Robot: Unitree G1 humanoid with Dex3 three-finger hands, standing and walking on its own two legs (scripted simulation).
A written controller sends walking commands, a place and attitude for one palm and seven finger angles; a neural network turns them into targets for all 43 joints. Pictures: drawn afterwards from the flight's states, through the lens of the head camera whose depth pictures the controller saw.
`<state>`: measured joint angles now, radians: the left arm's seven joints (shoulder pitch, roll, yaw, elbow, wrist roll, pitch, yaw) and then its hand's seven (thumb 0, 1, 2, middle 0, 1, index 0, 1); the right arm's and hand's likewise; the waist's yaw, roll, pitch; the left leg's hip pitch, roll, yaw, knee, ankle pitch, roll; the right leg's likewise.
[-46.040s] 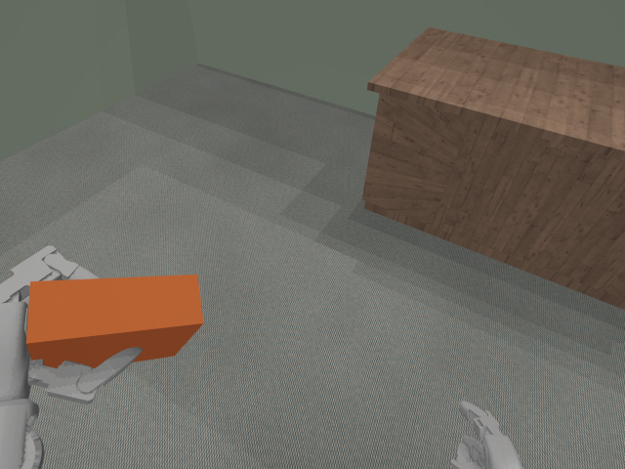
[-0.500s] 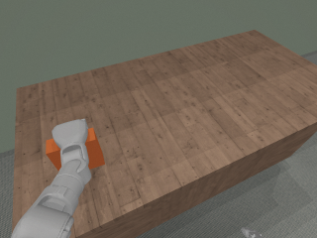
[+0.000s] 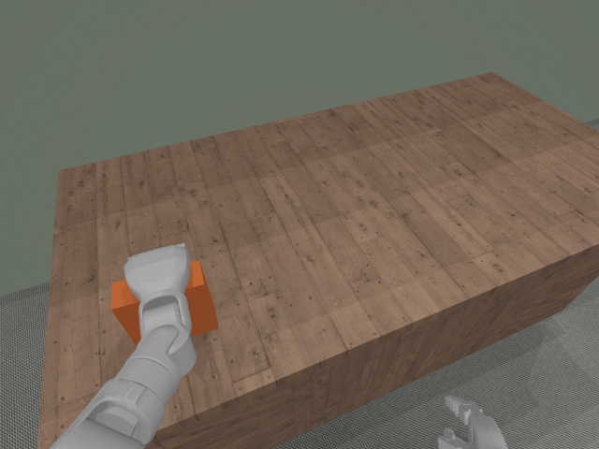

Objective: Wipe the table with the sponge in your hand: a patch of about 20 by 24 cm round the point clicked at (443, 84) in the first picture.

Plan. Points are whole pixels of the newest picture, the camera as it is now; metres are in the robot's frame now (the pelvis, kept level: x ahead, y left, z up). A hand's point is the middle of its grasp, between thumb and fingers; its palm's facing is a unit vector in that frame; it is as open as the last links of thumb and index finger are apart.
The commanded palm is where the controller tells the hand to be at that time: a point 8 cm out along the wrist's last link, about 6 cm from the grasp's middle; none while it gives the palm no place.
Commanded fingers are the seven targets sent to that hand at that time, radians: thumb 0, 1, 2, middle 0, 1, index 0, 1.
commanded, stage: wipe back along the middle lane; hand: left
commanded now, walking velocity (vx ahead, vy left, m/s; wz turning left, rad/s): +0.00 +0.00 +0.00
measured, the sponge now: (173, 315) +0.33 +0.25 -0.06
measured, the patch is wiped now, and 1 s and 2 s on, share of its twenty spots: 0.45 0.60 0.60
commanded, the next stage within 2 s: slide across to the third lane in 1.76 s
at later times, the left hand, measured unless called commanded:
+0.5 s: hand (176, 314) +0.30 +0.22 +0.00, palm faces -0.05 -0.03 -1.00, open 9.3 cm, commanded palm +0.25 +0.19 +0.03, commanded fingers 0.00 0.10 1.30 -1.20 -1.60 -1.20 -1.60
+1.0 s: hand (184, 340) +0.26 +0.20 +0.00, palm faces -0.03 -0.06 -1.00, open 9.2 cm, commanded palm +0.21 +0.18 +0.03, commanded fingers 0.00 0.10 1.30 -1.20 -1.60 -1.20 -1.60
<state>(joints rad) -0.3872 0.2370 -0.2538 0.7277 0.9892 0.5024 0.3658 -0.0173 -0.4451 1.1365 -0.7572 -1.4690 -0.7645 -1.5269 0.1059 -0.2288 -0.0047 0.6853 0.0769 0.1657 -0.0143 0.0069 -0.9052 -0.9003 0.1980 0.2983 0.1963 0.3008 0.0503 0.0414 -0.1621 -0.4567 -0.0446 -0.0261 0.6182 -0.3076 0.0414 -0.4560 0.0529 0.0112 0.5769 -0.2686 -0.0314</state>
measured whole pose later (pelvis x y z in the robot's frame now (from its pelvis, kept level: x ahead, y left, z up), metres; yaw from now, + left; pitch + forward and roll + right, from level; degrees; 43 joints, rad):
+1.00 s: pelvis +0.00 -0.01 +0.00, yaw -1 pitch +3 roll +0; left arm -0.04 0.20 -0.38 0.31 1.02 0.60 0.33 0.02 -0.42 1.11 -0.73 -1.49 -0.77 -1.51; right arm 0.01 -0.23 0.01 0.64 0.09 0.17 0.02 0.01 -0.91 -0.90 0.20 0.30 0.20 0.30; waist 0.10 0.05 -0.14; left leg -0.35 -0.04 -0.01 0.61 -0.32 0.03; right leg -0.37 0.06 0.03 0.61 -0.29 -0.05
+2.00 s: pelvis -0.01 -0.02 +0.00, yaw -1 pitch +3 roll +0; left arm -0.05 0.21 -0.35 0.34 1.00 0.58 0.32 0.01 -0.44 1.11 -0.75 -1.48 -0.79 -1.50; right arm 0.03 -0.24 0.00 0.66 0.08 0.15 0.00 0.01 -0.91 -0.90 0.20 0.30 0.20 0.30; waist 0.09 0.05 -0.14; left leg -0.35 -0.03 -0.01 0.60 -0.30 0.02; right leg -0.38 0.07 0.03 0.60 -0.27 -0.06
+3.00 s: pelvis -0.02 -0.04 +0.00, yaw -1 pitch +3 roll +1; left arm -0.33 0.08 -0.42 0.67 0.95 0.61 0.36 0.00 -0.47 1.11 -0.80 -1.44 -0.83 -1.43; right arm 0.02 -0.24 -0.01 0.72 0.08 0.17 0.00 0.01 -0.91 -0.90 0.20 0.30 0.19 0.30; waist 0.07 0.04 -0.14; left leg -0.36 -0.01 -0.03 0.57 -0.27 -0.01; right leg -0.39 0.08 0.01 0.58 -0.24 -0.08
